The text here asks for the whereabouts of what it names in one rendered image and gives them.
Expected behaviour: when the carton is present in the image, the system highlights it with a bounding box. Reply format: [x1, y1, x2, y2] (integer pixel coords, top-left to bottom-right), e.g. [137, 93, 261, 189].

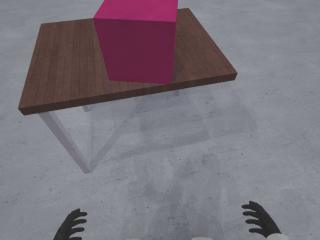
[93, 0, 178, 85]

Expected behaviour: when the right robot hand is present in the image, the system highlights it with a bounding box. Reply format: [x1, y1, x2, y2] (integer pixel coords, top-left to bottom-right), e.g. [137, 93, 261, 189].
[241, 201, 282, 238]

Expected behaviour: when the table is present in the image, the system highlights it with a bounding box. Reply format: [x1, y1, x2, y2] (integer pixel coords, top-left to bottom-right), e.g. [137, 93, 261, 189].
[18, 8, 238, 174]

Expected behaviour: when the left robot hand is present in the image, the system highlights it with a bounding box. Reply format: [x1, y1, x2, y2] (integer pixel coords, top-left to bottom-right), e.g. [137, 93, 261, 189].
[53, 208, 88, 240]

